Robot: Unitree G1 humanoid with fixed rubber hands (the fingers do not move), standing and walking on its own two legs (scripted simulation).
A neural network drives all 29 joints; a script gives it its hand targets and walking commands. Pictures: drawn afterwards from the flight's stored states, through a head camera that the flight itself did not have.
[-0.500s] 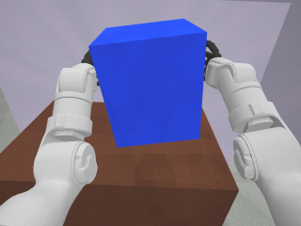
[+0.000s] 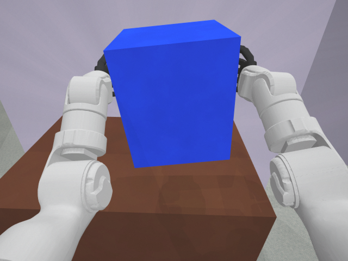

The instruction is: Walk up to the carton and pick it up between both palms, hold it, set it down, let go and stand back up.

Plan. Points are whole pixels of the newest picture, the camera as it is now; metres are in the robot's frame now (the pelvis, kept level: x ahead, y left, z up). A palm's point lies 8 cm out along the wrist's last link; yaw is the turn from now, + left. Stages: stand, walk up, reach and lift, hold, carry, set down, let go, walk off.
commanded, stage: hold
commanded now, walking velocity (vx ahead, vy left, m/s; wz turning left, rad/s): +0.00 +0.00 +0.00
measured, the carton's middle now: (175, 92) +0.40 -0.01 +0.29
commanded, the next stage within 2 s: none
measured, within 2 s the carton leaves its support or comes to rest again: neither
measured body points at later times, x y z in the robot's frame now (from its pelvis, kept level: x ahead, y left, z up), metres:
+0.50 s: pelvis +0.00 +0.00 +0.00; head -0.09 +0.01 +0.44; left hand +0.40 +0.15 +0.32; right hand +0.39 -0.15 +0.33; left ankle +0.00 +0.15 -0.75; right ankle +0.03 -0.14 -0.75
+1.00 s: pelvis +0.00 +0.00 +0.00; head -0.09 +0.00 +0.44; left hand +0.40 +0.15 +0.32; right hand +0.39 -0.16 +0.33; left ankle +0.00 +0.15 -0.75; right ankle +0.03 -0.14 -0.75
